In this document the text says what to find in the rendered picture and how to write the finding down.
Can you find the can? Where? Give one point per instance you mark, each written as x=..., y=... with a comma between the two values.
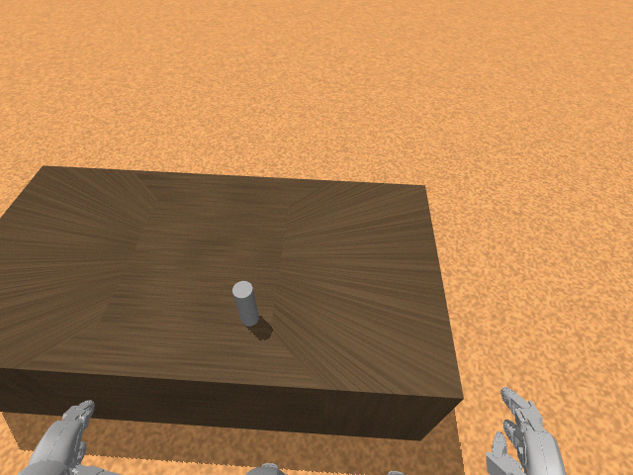
x=245, y=301

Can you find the left robot hand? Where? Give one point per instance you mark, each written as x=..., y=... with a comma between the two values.
x=62, y=441

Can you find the right robot hand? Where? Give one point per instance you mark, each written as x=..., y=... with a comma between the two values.
x=537, y=449

